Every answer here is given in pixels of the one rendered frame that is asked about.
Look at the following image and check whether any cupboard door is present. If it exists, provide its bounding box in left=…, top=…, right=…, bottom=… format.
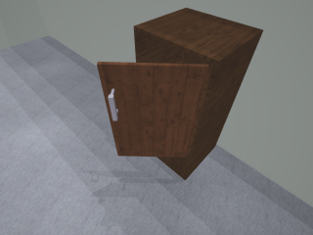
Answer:
left=97, top=62, right=209, bottom=158

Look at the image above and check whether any handle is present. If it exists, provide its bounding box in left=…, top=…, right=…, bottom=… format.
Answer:
left=108, top=88, right=118, bottom=121

